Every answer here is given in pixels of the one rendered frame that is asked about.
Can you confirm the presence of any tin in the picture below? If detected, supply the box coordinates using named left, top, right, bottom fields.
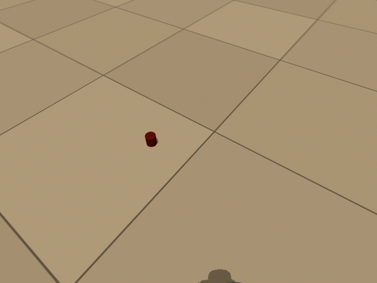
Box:
left=145, top=131, right=157, bottom=147

